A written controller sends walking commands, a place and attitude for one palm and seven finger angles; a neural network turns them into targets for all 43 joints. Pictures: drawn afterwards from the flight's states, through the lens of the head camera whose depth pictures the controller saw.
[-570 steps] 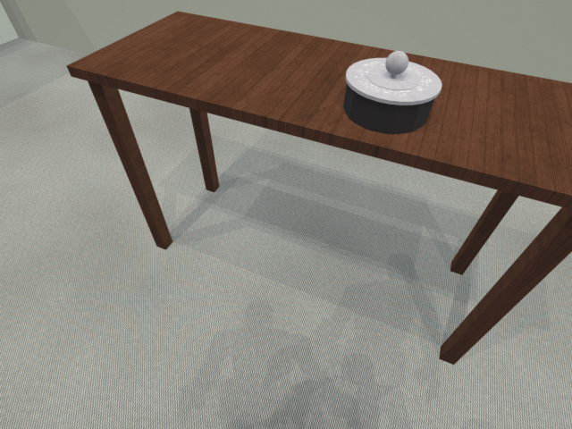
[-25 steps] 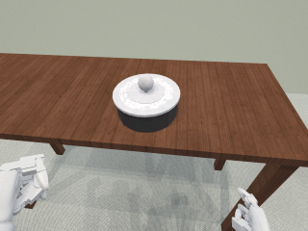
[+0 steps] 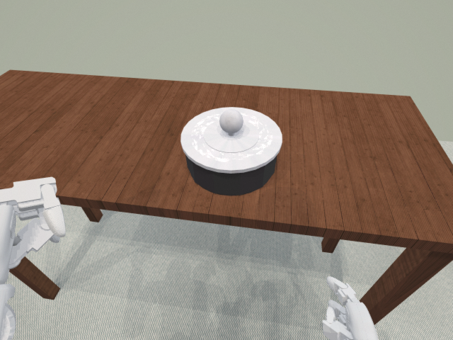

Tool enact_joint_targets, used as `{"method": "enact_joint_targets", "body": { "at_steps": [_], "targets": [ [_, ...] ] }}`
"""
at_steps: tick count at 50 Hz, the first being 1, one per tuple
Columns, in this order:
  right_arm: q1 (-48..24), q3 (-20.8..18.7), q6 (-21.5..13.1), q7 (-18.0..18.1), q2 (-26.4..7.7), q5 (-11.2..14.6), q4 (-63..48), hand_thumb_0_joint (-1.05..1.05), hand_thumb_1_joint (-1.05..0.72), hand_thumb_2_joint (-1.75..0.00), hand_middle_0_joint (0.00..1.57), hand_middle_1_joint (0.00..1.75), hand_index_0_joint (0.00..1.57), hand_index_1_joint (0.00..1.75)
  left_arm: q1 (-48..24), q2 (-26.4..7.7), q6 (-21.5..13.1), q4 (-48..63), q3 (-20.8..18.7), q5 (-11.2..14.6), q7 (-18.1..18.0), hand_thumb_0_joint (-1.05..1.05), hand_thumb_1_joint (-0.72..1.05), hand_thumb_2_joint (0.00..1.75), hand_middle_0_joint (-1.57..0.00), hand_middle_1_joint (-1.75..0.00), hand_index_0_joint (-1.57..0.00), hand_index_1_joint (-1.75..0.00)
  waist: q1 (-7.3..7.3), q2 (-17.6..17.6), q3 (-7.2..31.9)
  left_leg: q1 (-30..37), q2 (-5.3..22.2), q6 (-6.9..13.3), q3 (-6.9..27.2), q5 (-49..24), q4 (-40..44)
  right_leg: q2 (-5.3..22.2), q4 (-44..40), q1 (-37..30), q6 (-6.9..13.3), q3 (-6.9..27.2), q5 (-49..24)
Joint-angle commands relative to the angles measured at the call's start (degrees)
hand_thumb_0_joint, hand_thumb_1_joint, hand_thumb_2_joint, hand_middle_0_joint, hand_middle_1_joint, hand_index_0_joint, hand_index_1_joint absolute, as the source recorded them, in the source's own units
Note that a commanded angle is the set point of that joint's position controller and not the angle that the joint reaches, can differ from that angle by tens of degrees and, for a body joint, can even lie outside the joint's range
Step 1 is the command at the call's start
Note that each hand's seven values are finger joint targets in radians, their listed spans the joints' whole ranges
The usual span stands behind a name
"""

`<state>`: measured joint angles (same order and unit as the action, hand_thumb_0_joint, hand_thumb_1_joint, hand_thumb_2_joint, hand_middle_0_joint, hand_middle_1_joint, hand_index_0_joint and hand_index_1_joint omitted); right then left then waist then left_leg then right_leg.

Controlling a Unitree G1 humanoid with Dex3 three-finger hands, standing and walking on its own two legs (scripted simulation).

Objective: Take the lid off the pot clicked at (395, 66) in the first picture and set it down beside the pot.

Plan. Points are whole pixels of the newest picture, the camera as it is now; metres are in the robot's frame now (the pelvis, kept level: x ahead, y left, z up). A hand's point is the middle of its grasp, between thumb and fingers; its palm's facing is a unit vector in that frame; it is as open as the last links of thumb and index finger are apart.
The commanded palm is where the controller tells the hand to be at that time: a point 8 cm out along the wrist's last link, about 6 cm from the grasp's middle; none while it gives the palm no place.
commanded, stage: reach forward and open the fingers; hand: left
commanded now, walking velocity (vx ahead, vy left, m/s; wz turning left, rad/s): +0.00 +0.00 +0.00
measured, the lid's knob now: (231, 121) +0.47 +0.07 +0.17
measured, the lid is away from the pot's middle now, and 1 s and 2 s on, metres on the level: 0.00 0.00 0.00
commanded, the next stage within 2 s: move the open hand above the knob in 1.24 s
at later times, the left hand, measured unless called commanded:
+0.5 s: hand (52, 205) +0.21 +0.26 +0.20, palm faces +0.04 +0.02 -1.00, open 4.2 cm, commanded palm +0.18 +0.26 +0.26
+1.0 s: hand (69, 168) +0.24 +0.25 +0.23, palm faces +0.01 +0.02 -1.00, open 9.8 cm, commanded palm +0.21 +0.25 +0.30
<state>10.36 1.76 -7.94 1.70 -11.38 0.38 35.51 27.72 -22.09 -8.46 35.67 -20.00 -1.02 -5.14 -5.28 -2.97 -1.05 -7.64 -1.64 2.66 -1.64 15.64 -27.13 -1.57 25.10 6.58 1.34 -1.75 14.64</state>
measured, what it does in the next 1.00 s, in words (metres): shifts its weight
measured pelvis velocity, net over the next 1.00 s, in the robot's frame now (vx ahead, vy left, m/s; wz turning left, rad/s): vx -0.05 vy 0.00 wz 0.02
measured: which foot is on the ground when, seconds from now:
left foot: down 0.00-1.00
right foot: down 0.00-1.00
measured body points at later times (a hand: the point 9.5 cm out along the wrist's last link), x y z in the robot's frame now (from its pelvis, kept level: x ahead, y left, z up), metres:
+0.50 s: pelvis -0.03 +0.01 +0.00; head -0.03 -0.04 +0.45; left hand +0.20 +0.26 +0.25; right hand +0.21 -0.19 -0.08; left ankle -0.01 +0.08 -0.74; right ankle -0.01 -0.11 -0.74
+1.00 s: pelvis -0.05 +0.00 +0.00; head -0.06 -0.05 +0.44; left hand +0.24 +0.24 +0.29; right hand +0.17 -0.22 -0.10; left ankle -0.01 +0.08 -0.74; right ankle -0.01 -0.11 -0.74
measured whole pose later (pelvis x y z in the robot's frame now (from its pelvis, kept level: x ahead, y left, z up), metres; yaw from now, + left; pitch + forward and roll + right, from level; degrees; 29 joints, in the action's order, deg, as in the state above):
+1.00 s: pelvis -0.05 +0.00 +0.00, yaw +1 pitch -3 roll +0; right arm 6.9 1.2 3.0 -0.5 -17.6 4.5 32.6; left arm -15.3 -43.5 4.8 11.3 -5.4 -38.7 26.3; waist -4.1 -7.8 -0.9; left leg -13.5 -3.5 3.3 -1.2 9.2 -25.2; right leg 0.4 27.2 13.9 1.0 -2.5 10.9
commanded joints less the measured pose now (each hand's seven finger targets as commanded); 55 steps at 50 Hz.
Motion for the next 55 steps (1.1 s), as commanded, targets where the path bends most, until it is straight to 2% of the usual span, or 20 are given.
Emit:
{"method": "enact_joint_targets", "body": {
  "at_steps": [1,3,6,11,15,18,21,25,28,30,31,35,36,40,41,45,47,49,51,55],
  "targets": [
    [-11.43,-1.87,2.69,-0.64,-8.18,-0.83,-14.82,0.0,-0.9,-0.9,0.2,0.3,0.2,0.3,-12.49,-16.77,5.76,17.25,-3.16,-17.17,-3.31,0.0,0.82,0.96,-1.28,-1.39,-1.28,-1.39,0.15,-7.61,4.92,-5.54,2.59,-3.13,0.72,-16.44,3.32,2.45,0.7,4.88,0.82,-1.2,-9.09],
    [-10.64,-2.53,5.61,-1.77,-9.09,-0.75,-15.28,0.0,-0.9,-0.9,0.2,0.3,0.2,0.3,-5.57,-19.42,9.14,12.05,-4.26,-25.24,-3.21,0.0,0.77,1.0,-1.27,-1.32,-1.27,-1.32,-1.29,-5.72,5.86,-4.84,2.88,-2.94,1.19,-15.63,2.91,1.74,1.37,5.17,1.05,-0.94,-7.22],
    [-13.28,-2.14,10.12,-2.33,-10.08,0.35,-17.93,0.0,-0.9,-0.9,0.2,0.3,0.2,0.3,-7.44,-25.24,13.2,13.23,-5.12,-31.56,-0.71,0.0,0.68,1.07,-1.25,-1.22,-1.25,-1.22,-1.49,-0.86,10.42,-5.72,2.19,-1.94,0.49,-14.7,1.46,1.7,1.6,3.46,0.69,0.38,-8.08],
    [-14.5,-2.23,11.64,-2.39,-10.68,2.11,-16.91,0.0,-0.9,-0.9,0.2,0.3,0.2,0.3,-17.12,-32.98,14.99,6.48,-4.9,-37.43,5.54,0.0,0.53,1.17,-1.22,-1.04,-1.22,-1.04,-0.93,-0.75,13.48,-4.75,2.14,-1.08,2.4,-13.37,1.25,2.48,1.08,4.32,-0.37,1.1,-7.14],
    [-15.82,-2.28,10.88,-2.62,-10.65,3.54,-16.66,0.0,-0.9,-0.9,0.2,0.3,0.2,0.3,-18.98,-32.82,15.43,0.99,-2.64,-36.82,11.78,0.0,0.38,1.26,-1.18,-0.9,-1.18,-0.9,-0.19,-0.14,11.43,-2.0,1.76,-1.1,3.63,-14.92,2.01,1.76,-0.26,4.66,-0.59,0.84,-9.31],
    [-14.3,-2.1,10.36,-1.8,-10.69,3.4,-14.51,0.0,-0.9,-0.9,0.2,0.3,0.2,0.3,-28.75,-32.99,14.2,-2.01,0.84,-36.58,15.72,0.0,0.27,1.32,-1.15,-0.79,-1.15,-0.79,0.85,0.31,8.92,-2.87,1.43,-0.67,3.96,-11.62,4.12,2.17,-2.07,5.84,-1.25,-0.24,-6.14],
    [-14.74,-1.71,9.15,-1.48,-10.39,3.05,-14.43,0.0,-0.9,-0.9,0.2,0.3,0.2,0.3,-37.8,-38.73,13.29,0.35,-1.23,-37.84,18.65,0.0,0.16,1.38,-1.12,-0.68,-1.12,-0.68,0.22,-2.55,13.88,-1.16,0.66,-0.39,4.35,-13.92,4.33,2.2,-1.82,2.59,-0.77,0.32,-8.07],
    [-15.38,-1.61,8.82,-1.41,-10.57,3.34,-13.96,0.0,-0.9,-0.9,0.2,0.3,0.2,0.3,-39.81,-40.27,13.91,-6.84,-2.16,-38.48,21.64,0.0,0.01,1.47,-1.07,-0.54,-1.07,-0.54,0.45,-3.69,11.13,-0.54,0.5,-0.71,4.38,-13.73,4.68,1.05,-2.67,2.92,0.02,0.72,-7.63],
    [-14.49,-1.5,9.36,-1.52,-10.66,3.37,-12.75,0.0,-0.9,-0.9,0.2,0.3,0.2,0.3,-45.07,-37.31,13.71,-12.76,1.96,-38.0,24.21,0.0,-0.1,1.53,-1.03,-0.44,-1.03,-0.44,0.93,-0.57,7.93,-2.92,0.49,-0.68,3.85,-9.52,6.64,1.51,-4.18,4.49,-0.75,-0.54,-3.89],
    [-14.94,-1.72,8.8,-2.01,-10.82,3.74,-14.2,0.0,-0.9,-0.9,0.2,0.3,0.2,0.3,-42.05,-36.81,13.79,-13.83,1.25,-37.66,25.28,0.0,-0.17,1.57,-1.01,-0.36,-1.01,-0.36,0.62,-0.99,9.84,-1.56,0.15,-0.56,3.8,-10.57,5.44,0.86,-3.53,3.91,-0.12,0.26,-5.2],
    [-15.94,-1.47,8.97,-2.23,-10.53,3.6,-13.9,0.0,-0.9,-0.9,0.2,0.3,0.2,0.3,-47.63,-36.55,13.38,-10.62,3.41,-37.54,26.39,0.0,-0.21,1.59,-1.0,-0.33,-1.0,-0.33,0.55,-2.13,13.09,-1.54,-0.21,-0.48,3.52,-9.92,6.58,1.78,-3.7,2.24,-0.42,0.03,-4.61],
    [-15.78,-1.77,7.34,-2.27,-10.57,3.51,-14.89,0.0,-0.9,-0.9,0.2,0.3,0.2,0.3,-48.43,-39.0,12.76,-9.12,1.01,-37.61,26.89,0.0,-0.34,1.68,-0.95,-0.19,-0.95,-0.19,0.52,-2.7,14.69,0.38,-0.23,-0.11,3.93,-11.23,4.94,1.04,-2.75,2.17,-0.11,0.83,-5.6],
    [-15.6,-1.51,7.75,-2.08,-10.49,3.33,-13.6,0.0,-0.9,-0.9,0.2,0.3,0.2,0.3,-55.91,-42.0,12.69,-9.36,0.53,-38.41,27.45,0.0,-0.38,1.7,-0.93,-0.15,-0.93,-0.15,0.36,-2.21,16.59,-0.79,-0.36,-0.08,3.96,-9.82,6.41,1.91,-3.18,0.93,-0.49,0.64,-3.99],
    [-13.82,-1.89,7.59,-1.33,-11.68,3.76,-12.92,0.0,-0.9,-0.9,0.2,0.3,0.2,0.3,-58.4,-44.76,13.12,-20.49,-2.46,-39.2,27.07,0.0,-0.44,1.74,-0.9,-0.08,-0.9,-0.08,0.71,-1.29,10.81,-2.76,-0.29,-0.26,3.88,-6.88,5.73,1.4,-3.76,3.98,0.13,1.07,-0.68],
    [-14.64,-1.64,8.06,-1.48,-10.97,3.76,-12.51,0.0,-0.9,-0.9,0.2,0.3,0.2,0.3,-62.46,-42.32,13.19,-20.81,0.78,-38.95,27.84,0.0,-0.44,1.74,-0.9,-0.08,-0.9,-0.08,0.69,-0.51,12.01,-3.46,-0.32,-0.4,3.75,-5.92,7.11,2.18,-3.86,3.22,-0.26,0.5,0.11],
    [-14.89,-2.18,6.67,-2.5,-10.48,4.55,-15.12,0.0,-0.9,-0.9,0.2,0.3,0.2,0.3,-54.1,-31.94,12.61,-17.71,7.65,-36.78,29.19,0.0,-0.44,1.74,-0.89,-0.08,-0.89,-0.08,1.07,-1.15,13.7,-0.16,-0.5,-0.24,3.65,-7.74,4.9,1.72,-2.54,4.52,0.14,0.78,-2.78],
    [-15.39,-2.07,7.33,-2.46,-10.16,4.23,-14.53,0.0,-0.9,-0.9,0.2,0.3,0.2,0.3,-57.69,-33.56,12.81,-15.45,8.39,-37.31,29.93,0.0,-0.44,1.74,-0.89,-0.08,-0.89,-0.08,0.86,0.03,13.38,-1.86,-0.19,0.07,2.99,-5.18,6.43,2.46,-3.06,4.06,-0.53,0.56,-0.54],
    [-15.11,-1.93,7.4,-1.94,-11.02,3.98,-13.7,0.0,-0.9,-0.9,0.2,0.3,0.2,0.3,-65.31,-39.83,12.7,-14.92,4.74,-39.32,29.07,0.0,-0.44,1.74,-0.89,-0.08,-0.89,-0.08,1.1,-0.1,12.2,-2.83,-0.2,0.26,3.39,-3.32,7.1,2.35,-3.31,4.75,-0.56,0.47,1.82],
    [-15.04,-1.49,7.05,-1.44,-11.31,3.61,-13.01,0.0,-0.9,-0.9,0.2,0.3,0.2,0.3,-75.06,-48.31,13.08,-17.25,-0.61,-41.3,28.24,0.0,-0.43,1.74,-0.89,-0.08,-0.89,-0.08,0.54,-2.84,15.98,-3.27,-0.68,0.08,3.71,-5.25,6.51,2.72,-2.88,2.1,0.18,1.6,1.6],
    [-12.8,-1.97,7.22,-1.19,-11.59,4.23,-12.46,0.0,-0.9,-0.9,0.2,0.3,0.2,0.3,-72.21,-44.36,13.49,-27.56,0.29,-40.0,28.45,0.0,-0.43,1.74,-0.88,-0.08,-0.88,-0.08,0.94,-1.49,12.67,-2.81,-0.66,-0.29,3.71,-6.55,5.19,2.03,-2.97,4.18,0.64,1.24,-0.35]
  ]
}}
